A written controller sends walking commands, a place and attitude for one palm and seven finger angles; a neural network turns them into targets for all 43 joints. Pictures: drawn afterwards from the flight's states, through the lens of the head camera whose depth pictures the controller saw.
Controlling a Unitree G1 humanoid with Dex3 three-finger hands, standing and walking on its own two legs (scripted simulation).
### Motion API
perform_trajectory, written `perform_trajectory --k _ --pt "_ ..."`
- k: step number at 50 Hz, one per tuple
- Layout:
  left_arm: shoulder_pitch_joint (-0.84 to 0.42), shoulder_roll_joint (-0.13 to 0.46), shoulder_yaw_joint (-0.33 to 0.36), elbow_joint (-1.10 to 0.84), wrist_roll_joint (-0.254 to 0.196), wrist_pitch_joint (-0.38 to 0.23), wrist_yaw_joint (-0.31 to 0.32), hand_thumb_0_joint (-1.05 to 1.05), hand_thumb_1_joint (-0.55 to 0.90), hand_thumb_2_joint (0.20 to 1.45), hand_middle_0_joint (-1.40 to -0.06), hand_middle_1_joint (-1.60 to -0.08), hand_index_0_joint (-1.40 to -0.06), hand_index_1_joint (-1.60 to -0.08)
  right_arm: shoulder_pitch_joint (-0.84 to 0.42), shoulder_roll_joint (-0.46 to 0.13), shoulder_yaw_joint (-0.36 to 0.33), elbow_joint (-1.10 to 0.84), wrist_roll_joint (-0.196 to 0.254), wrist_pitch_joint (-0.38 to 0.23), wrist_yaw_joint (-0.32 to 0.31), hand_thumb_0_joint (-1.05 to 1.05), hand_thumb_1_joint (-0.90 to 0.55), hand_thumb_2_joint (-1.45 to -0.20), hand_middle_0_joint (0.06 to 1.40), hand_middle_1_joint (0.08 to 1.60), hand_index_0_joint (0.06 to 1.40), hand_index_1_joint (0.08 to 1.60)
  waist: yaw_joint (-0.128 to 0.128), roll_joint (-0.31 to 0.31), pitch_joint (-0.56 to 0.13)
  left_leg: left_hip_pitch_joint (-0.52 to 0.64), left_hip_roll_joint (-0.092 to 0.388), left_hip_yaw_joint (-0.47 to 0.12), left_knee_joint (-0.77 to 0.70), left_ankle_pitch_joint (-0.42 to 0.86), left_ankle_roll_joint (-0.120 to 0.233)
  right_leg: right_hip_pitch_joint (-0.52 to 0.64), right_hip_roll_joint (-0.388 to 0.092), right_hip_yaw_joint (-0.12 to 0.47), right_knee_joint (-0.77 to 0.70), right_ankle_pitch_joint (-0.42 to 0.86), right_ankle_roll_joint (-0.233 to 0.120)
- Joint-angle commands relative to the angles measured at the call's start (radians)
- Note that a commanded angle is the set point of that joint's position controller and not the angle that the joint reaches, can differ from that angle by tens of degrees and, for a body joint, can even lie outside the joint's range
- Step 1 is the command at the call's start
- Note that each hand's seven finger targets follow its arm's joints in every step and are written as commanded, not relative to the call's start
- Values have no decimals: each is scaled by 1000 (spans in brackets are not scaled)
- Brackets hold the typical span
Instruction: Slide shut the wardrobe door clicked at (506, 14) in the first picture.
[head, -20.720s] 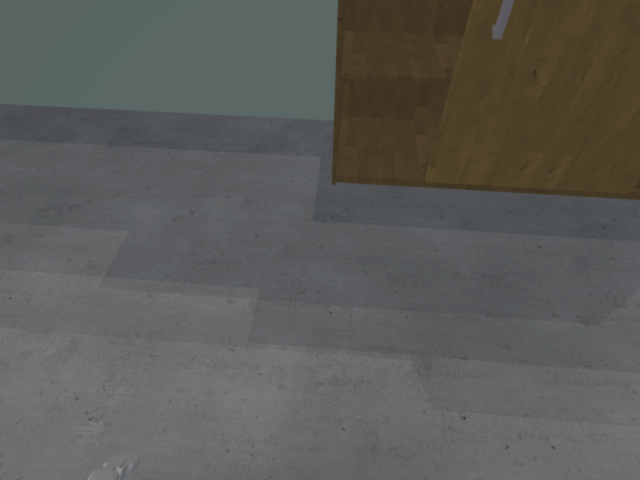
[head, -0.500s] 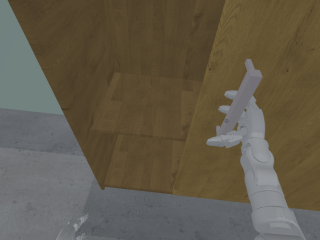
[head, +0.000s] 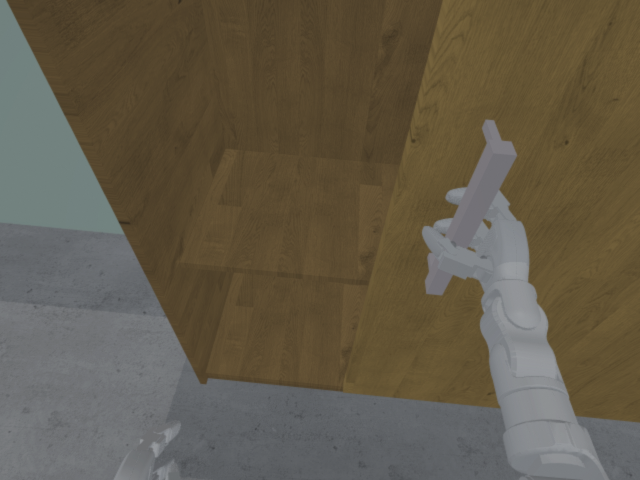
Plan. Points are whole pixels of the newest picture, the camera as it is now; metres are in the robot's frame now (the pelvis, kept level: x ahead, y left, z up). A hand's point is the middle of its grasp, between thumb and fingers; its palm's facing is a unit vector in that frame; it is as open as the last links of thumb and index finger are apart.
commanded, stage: grip the handle and tug to test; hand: right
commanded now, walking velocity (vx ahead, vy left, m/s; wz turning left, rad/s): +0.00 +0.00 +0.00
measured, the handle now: (458, 218) +0.45 -0.14 +0.10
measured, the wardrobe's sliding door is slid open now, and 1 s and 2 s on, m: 0.42 0.42 0.42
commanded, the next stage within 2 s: tug the door sideways, standing still in 0.88 s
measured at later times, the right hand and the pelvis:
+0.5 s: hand (451, 244) +0.39 -0.12 +0.11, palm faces +0.01 +1.00 +0.00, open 6.0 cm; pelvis +0.00 +0.00 +0.00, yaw +0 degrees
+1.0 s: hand (450, 245) +0.39 -0.12 +0.11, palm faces +0.00 +1.00 +0.00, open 6.0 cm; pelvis +0.02 +0.00 +0.00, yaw +2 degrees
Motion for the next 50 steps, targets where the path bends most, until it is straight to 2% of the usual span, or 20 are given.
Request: perform_trajectory --k 1,6,9,12,14,15,19,20,24,26,29,33,34,37,38,39,41,44,49,50 --pt "-40 121 38 -130 -8 -47 4 0 900 900 -200 -300 -200 -300 -394 -80 12 -233 3 -68 11 0 -807 -860 440 1387 440 1387 25 64 -259 7 -36 14 -67 390 11 215 27 16 -47 275 -31" --pt "-35 121 40 -126 -5 -49 3 0 900 900 -200 -300 -200 -300 -424 -65 34 -248 -7 -70 5 0 -900 -900 450 1400 450 1400 27 26 -292 1 -33 13 -59 390 14 238 28 20 -42 291 -28" --pt "-32 133 44 -121 -6 -49 4 0 900 900 -200 -300 -200 -300 -404 -121 -13 -219 2 -67 0 0 -900 -900 450 1400 450 1400 14 98 -285 22 -34 8 -73 401 12 210 30 18 -44 285 -33" --pt "-34 125 39 -120 -6 -46 9 0 900 900 -200 -300 -200 -300 -435 -110 -5 -219 -5 -70 11 0 -900 -900 450 1400 450 1400 25 65 -281 19 -32 6 -67 397 10 209 33 11 -45 269 -33" --pt "-37 132 40 -124 -8 -47 7 0 900 900 -200 -300 -200 -300 -410 -150 -35 -211 3 -67 13 0 -900 -900 450 1400 450 1400 6 54 -285 32 -31 4 -70 406 15 202 35 13 -45 284 -31" --pt "-34 122 37 -123 -5 -45 7 0 900 900 -200 -300 -200 -300 -418 -122 -20 -214 -1 -68 15 0 -900 -900 450 1400 450 1400 18 34 -286 28 -32 3 -66 407 12 212 35 10 -44 279 -32" --pt "-38 134 37 -123 -11 -43 9 0 900 900 -200 -300 -200 -300 -416 -171 -54 -171 14 -63 19 0 -900 -900 450 1400 450 1400 4 85 -259 34 -31 1 -80 391 13 171 38 11 -50 254 -33" --pt "-32 124 35 -125 -6 -43 9 0 900 900 -200 -300 -200 -300 -438 -135 -37 -189 8 -68 22 0 -900 -900 450 1400 450 1400 22 61 -268 25 -33 3 -73 388 10 191 37 9 -50 251 -34" --pt "-41 127 38 -133 -10 -49 6 0 900 900 -200 -300 -200 -300 -426 -141 -31 -199 14 -71 24 0 -900 -900 450 1400 450 1400 2 34 -282 31 -31 2 -77 385 16 195 40 11 -49 263 -30" --pt "-40 119 37 -143 -7 -48 3 0 900 900 -200 -300 -200 -300 -366 -102 -16 -206 8 -70 25 0 -900 -900 450 1400 450 1400 5 36 -288 28 -35 7 -70 385 12 206 35 7 -48 263 -31" --pt "-39 129 40 -144 -8 -47 2 0 900 900 -200 -300 -200 -300 -343 -143 -44 -205 15 -67 23 0 -900 -900 450 1400 450 1400 -4 93 -285 53 -33 3 -76 411 12 183 36 5 -50 269 -34" --pt "-51 120 39 -162 -8 -49 0 0 900 900 -200 -300 -200 -300 -297 -109 -21 -258 10 -67 32 0 -900 -900 450 1400 450 1400 -7 45 -283 49 -33 4 -69 412 12 199 33 -2 -52 276 -32" --pt "-50 126 40 -161 -8 -48 -2 0 900 900 -200 -300 -200 -300 -260 -136 -43 -245 13 -61 29 0 -900 -900 450 1400 450 1400 -18 80 -277 66 -33 5 -75 417 13 183 33 1 -54 279 -33" --pt "-55 118 39 -172 -9 -46 -3 0 900 900 -200 -300 -200 -300 -239 -88 2 -289 8 -54 31 0 -900 -900 450 1400 450 1400 -6 66 -271 55 -34 9 -69 432 10 200 30 -4 -54 293 -34" --pt "-56 119 40 -172 -8 -46 -2 0 900 900 -200 -300 -200 -300 -226 -102 -16 -299 9 -49 29 0 -900 -900 450 1400 450 1400 -15 38 -279 57 -33 6 -68 441 11 208 30 -6 -52 302 -32" --pt "-56 122 42 -173 -7 -44 -3 0 900 900 -200 -300 -200 -300 -205 -123 -30 -316 7 -46 24 0 -900 -900 450 1400 450 1400 -16 74 -277 77 -32 7 -71 465 11 201 30 -6 -50 322 -35" --pt "-63 115 42 -190 -4 -46 -8 0 900 900 -200 -300 -200 -300 -136 -93 -10 -382 10 -40 28 0 -900 -900 450 1400 450 1400 -27 61 -314 103 -30 10 -57 517 11 227 28 -7 -51 375 -33" --pt "-69 119 42 -194 -5 -39 -8 0 900 900 -200 -300 -200 -300 -35 -139 -59 -404 19 -20 31 0 -900 -900 450 1400 450 1400 -45 86 -307 144 -25 5 -58 597 8 211 29 -17 -48 415 -34" --pt "-83 111 40 -208 -4 -32 -8 0 900 900 -200 -300 -200 -300 12 -125 -41 -498 20 11 32 0 -900 -900 450 1400 450 1400 -43 51 -289 151 -19 5 -56 670 5 231 24 -22 -43 485 -32" --pt "-78 108 38 -205 -3 -30 -8 0 900 900 -200 -300 -200 -300 -49 -88 1 -520 18 16 29 0 -900 -900 450 1400 450 1400 -18 64 -292 140 -20 12 -55 670 1 241 25 -18 -41 483 -33"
